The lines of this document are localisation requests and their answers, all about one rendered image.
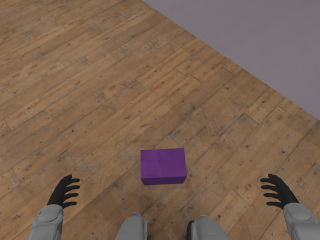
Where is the carton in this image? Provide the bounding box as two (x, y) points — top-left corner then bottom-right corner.
(140, 148), (187, 186)

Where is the right robot forearm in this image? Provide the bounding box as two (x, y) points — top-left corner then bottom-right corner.
(283, 202), (320, 240)

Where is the left robot forearm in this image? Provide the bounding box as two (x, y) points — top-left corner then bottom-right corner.
(26, 204), (64, 240)

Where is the robot right hand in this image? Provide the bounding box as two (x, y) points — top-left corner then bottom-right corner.
(260, 173), (299, 210)

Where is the robot left hand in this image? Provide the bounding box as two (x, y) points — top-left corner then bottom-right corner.
(47, 174), (80, 209)

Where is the robot right shin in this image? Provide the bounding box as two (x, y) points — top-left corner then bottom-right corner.
(196, 215), (209, 221)

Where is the left robot thigh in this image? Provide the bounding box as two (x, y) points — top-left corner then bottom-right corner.
(115, 216), (148, 240)

